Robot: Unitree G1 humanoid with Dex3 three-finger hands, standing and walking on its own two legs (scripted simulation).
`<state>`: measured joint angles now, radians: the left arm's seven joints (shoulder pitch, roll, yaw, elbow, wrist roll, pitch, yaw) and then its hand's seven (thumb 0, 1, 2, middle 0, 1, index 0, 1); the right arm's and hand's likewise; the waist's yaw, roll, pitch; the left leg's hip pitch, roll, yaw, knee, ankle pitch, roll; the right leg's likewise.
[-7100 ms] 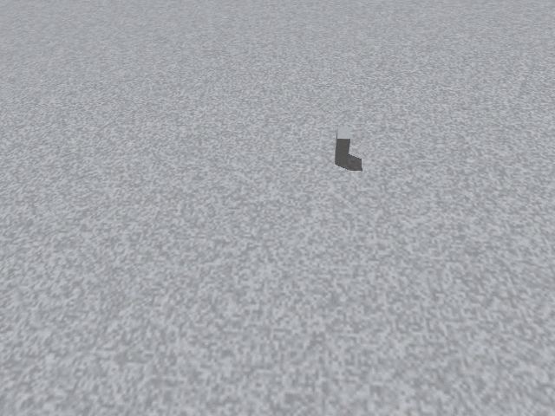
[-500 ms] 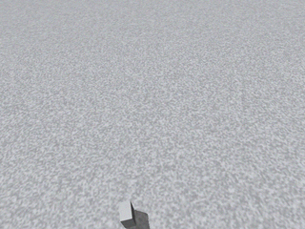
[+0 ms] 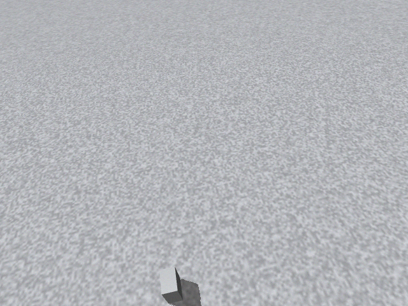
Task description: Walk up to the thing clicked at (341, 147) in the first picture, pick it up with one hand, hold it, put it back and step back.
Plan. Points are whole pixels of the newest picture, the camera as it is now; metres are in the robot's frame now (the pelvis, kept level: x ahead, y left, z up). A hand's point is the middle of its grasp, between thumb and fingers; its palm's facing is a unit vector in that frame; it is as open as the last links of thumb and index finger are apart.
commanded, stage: stand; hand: left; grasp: from the side
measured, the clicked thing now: (171, 285) +0.33 +0.22 -0.70
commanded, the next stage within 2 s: go down in 0.78 s
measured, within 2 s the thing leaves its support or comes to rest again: neither
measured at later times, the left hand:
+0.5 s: hand out of the picture +0.08 +0.25 -0.16, palm faces -0.03 -0.94 -0.35, open 7.4 cm
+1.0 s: hand out of the picture +0.12 +0.25 -0.16, palm faces +0.05 -0.94 -0.33, open 8.3 cm
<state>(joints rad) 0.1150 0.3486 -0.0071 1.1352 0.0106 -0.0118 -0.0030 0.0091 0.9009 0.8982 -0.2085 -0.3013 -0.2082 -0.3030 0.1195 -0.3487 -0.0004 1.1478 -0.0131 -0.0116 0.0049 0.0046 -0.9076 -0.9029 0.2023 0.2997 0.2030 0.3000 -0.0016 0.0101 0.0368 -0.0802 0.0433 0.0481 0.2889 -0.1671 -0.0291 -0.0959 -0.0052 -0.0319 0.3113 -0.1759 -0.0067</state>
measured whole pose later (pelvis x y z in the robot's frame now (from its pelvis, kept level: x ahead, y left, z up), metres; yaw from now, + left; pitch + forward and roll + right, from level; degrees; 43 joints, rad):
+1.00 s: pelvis +0.00 +0.00 -0.01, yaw +1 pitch +1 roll +0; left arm 0.03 0.32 0.06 1.08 0.00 -0.03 0.01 0.01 0.80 0.79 -0.14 -0.22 -0.15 -0.22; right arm 0.18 -0.33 0.00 0.95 0.04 -0.04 -0.03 0.01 -0.93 -0.91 0.20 0.30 0.20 0.30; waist -0.01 0.01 0.05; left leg -0.21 0.04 0.02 0.41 -0.22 -0.02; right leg -0.21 -0.02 -0.05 0.41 -0.23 0.00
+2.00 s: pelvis -0.02 +0.02 -0.12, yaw +2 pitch +20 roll -2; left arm 0.23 0.39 0.31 0.47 -0.01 0.08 -0.17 0.00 -0.52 0.06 -0.12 -0.12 -0.12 -0.12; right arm 0.20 -0.25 -0.02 0.54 0.00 -0.20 -0.06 0.01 -0.86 -0.89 0.20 0.30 0.20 0.30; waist -0.03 0.00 -0.14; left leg -1.06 0.04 -0.02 1.27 -0.57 -0.01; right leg -1.02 -0.04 -0.07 1.23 -0.56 0.01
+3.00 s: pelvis -0.09 +0.02 -0.35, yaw -3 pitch +33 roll -6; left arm -0.42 0.80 0.76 1.02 -0.19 -0.39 -0.70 -0.01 -0.50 0.13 -0.07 -0.11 -0.06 -0.12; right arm 0.11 -0.35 0.07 0.69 -0.03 -0.21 -0.05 0.01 -0.88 -0.90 0.21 0.30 0.21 0.30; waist -0.05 -0.02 -0.13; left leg -1.98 0.05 -0.09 2.08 -0.68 0.00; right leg -1.92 -0.04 -0.09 2.02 -0.66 0.00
